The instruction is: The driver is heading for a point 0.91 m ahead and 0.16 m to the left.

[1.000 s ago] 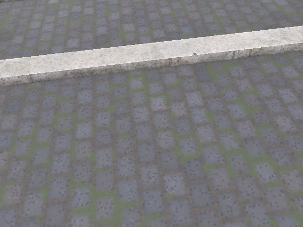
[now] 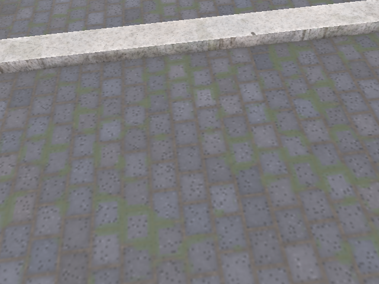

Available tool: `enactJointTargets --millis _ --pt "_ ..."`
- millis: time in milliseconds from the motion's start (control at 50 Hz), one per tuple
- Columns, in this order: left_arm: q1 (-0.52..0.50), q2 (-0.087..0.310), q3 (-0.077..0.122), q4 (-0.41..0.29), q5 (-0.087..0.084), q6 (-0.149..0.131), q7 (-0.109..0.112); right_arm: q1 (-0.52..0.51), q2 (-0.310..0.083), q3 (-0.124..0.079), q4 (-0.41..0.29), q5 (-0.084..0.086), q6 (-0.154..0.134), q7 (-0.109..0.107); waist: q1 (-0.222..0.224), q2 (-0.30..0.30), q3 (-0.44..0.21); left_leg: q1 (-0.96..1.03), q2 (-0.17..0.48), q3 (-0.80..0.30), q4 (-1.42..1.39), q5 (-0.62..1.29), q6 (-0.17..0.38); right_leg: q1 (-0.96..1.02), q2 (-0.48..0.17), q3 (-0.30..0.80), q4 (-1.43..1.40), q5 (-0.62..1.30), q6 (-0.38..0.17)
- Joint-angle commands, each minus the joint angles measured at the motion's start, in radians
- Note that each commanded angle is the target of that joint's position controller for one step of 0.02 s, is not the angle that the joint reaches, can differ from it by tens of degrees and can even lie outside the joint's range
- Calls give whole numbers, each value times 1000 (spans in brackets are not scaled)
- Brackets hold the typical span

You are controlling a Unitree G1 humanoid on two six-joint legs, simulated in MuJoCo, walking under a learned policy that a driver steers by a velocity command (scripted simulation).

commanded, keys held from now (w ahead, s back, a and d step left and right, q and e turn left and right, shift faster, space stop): shift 0.06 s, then w+shift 0.04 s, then w+q+shift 0.04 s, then q+shift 0.46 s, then shift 0.24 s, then e+shift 0.16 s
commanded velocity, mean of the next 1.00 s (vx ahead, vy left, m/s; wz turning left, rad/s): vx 0.08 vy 0.00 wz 0.28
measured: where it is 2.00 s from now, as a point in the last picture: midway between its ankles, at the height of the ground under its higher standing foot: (201, 248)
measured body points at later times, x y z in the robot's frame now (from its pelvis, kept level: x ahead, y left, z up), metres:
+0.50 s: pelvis +0.07 +0.00 +0.01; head +0.11 +0.00 +0.46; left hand +0.09 +0.27 -0.12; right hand +0.20 -0.25 -0.12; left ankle +0.13 +0.10 -0.70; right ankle -0.01 -0.08 -0.72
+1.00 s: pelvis +0.13 +0.03 +0.02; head +0.14 +0.05 +0.47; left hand +0.09 +0.30 -0.13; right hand +0.34 -0.16 -0.09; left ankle +0.13 +0.09 -0.72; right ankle +0.20 -0.10 -0.69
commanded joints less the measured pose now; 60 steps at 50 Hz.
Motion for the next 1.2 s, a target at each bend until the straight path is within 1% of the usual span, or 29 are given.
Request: enactJointTargets --millis 20,40,60,80,100,140,180,220,280,380,480,540,560,580,600,620,640,660,700,760,840,900,920,980,1040,1100,1140,1180,1200 --pt "221 227 55 -17 -18 -20 23 -69 -65 -4 -115 -15 15 -4 108 -150 -170 -340 -44 -189 416 -154 -45 319 -425 469 -246 827 -286" --pt "146 173 35 -18 -17 -19 31 -58 -55 -2 -100 3 16 -2 68 -129 -108 -322 -34 -208 409 -64 -41 256 -357 377 -257 786 -252" --pt "61 138 21 -27 -12 -14 38 -31 -69 -6 -77 9 12 0 24 -109 -73 -300 -21 -216 351 20 -41 224 -283 306 -271 728 -197" --pt "66 131 18 -19 -14 -16 42 9 -96 -14 -61 -14 11 11 18 -132 -101 -281 -20 -201 321 82 -40 246 -242 293 -313 522 -175" --pt "81 119 11 -9 -6 -22 38 40 -105 -17 -39 -28 10 26 22 -145 -119 -273 -21 -193 307 131 -36 260 -214 300 -362 269 -164" --pt "116 114 2 25 1 -46 29 40 -92 -16 -16 -24 9 56 35 -157 -87 -321 -20 -183 264 211 -23 283 -222 335 -469 -101 -141" --pt "134 116 -3 54 14 -72 34 15 -74 -16 0 -9 3 59 42 -118 -1 -357 -29 -218 230 252 -19 276 -244 287 -492 60 -117" --pt "152 113 -8 79 26 -94 46 40 -49 -15 25 1 -7 51 42 -108 9 -342 -78 -291 219 241 -16 280 -257 182 -450 356 -94" --pt "121 106 -11 82 15 -99 62 39 -67 -25 26 -10 -7 48 23 -137 -13 -345 -64 -255 220 236 -25 286 -271 90 -398 558 -95" --pt "136 94 -12 92 11 -90 79 -35 -16 -7 -27 -15 6 64 39 -136 -1 -333 -30 -165 122 242 -25 261 -290 -2 -329 676 -121" --pt "127 120 -1 90 5 -76 80 -62 2 0 -85 -8 12 69 42 -159 -36 -210 -69 -90 -33 184 39 255 -315 -71 -196 791 -97" --pt "111 140 9 83 -3 -70 77 36 -15 -15 -87 -10 5 48 -4 -147 -129 -35 -137 -67 -147 125 97 231 -314 -116 72 928 -55" --pt "90 148 12 76 -11 -68 72 145 -32 -25 -69 -17 -10 31 -78 -87 -195 129 -139 -123 -290 261 138 135 -285 -148 291 836 -4" --pt "125 90 -4 44 0 -69 62 170 -174 -60 -75 -19 -18 14 -60 99 -248 306 84 -469 -375 590 209 -104 -169 -156 567 158 60" --pt "90 63 -14 -28 17 -58 54 182 -295 -93 -92 20 -8 20 -50 188 -324 401 290 -922 -451 770 421 -359 39 6 782 -349 108" --pt "75 82 -17 -9 33 -52 59 181 -245 -87 -89 43 -1 22 -64 5 -290 364 300 -802 -452 712 422 -377 -48 125 787 -313 103" --pt "61 78 -17 -2 16 -52 61 113 -174 -64 -92 32 5 13 -36 -19 -163 250 253 -687 -456 673 392 -387 -69 113 763 -227 100" --pt "58 83 -14 13 10 -55 68 43 -108 -42 -97 22 10 5 3 -55 -78 150 174 -574 -475 671 321 -364 -100 109 666 -140 100" --pt "116 92 -11 41 31 -38 67 -26 -63 -24 -107 15 3 -5 38 -6 -102 92 79 -453 -464 786 255 -262 -100 89 590 -49 105" --pt "158 75 -11 55 15 -20 57 1 -93 -27 -90 11 -18 3 44 -10 -166 117 65 -414 -458 870 229 -219 -80 85 543 -14 110" --pt "107 78 -4 53 14 -5 57 10 -89 -17 -75 5 -13 -3 14 40 -133 141 62 -447 -511 606 204 -257 -86 96 424 21 116" --pt "120 44 -14 92 8 -2 53 -15 -10 21 -55 -10 -22 -14 15 41 -126 121 69 -402 -562 434 181 -158 -98 110 253 40 114" --pt "111 37 -17 100 5 -2 51 -17 -13 25 -45 -17 -26 -18 7 49 -110 98 71 -385 -571 387 175 -116 -88 109 204 36 107" --pt "78 85 -2 84 3 -8 48 -9 -89 4 -31 -15 -20 -30 -8 62 -66 122 117 -392 -534 393 206 -136 -49 93 194 -51 83" --pt "84 75 -2 73 3 -18 42 8 -90 -3 -26 -4 -14 -40 -8 29 -71 197 181 -404 -481 553 245 -174 -58 73 206 -128 69" --pt "95 52 -4 61 -6 -21 32 -8 -87 -10 -28 -9 -12 -44 0 29 -100 237 204 -362 -415 746 243 -142 -51 40 171 -173 50" --pt "111 45 -2 52 -14 -23 27 -28 -91 -15 -32 -9 -8 -44 11 44 -122 240 202 -321 -366 791 217 -91 -36 19 92 -153 35" --pt "150 36 -1 52 -14 -32 24 -54 -104 -23 -35 -1 -2 -44 49 35 -135 183 170 -243 -268 709 151 27 -13 8 -114 5 13" --pt "153 76 11 46 -2 -41 30 -44 -100 -25 -35 -3 -3 -40 58 -48 -123 84 118 -183 -138 530 81 103 -54 141 -250 125 -17"
Keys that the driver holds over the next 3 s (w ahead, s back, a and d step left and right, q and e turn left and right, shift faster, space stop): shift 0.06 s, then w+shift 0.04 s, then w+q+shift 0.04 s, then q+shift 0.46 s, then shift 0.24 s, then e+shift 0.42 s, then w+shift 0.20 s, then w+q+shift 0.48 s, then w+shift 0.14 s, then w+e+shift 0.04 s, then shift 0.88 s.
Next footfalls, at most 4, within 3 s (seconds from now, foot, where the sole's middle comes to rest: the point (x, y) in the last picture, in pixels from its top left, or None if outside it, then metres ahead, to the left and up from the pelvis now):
0.56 left None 0.16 0.11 -0.76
1.20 right None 0.17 -0.08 -0.76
1.84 left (174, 241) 0.59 0.11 -0.76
2.26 right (162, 134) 1.08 0.17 -0.76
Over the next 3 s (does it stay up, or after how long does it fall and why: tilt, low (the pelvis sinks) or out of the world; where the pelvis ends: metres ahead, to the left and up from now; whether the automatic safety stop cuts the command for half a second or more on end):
stays up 1.03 0.29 0.02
